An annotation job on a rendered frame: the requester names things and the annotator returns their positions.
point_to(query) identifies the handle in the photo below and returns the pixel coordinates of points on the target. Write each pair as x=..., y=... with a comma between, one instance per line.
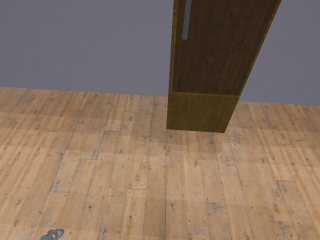
x=186, y=19

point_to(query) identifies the cupboard door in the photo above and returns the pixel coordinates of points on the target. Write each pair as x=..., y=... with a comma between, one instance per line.
x=222, y=41

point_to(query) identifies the robot left hand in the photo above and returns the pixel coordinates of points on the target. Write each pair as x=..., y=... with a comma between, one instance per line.
x=52, y=234

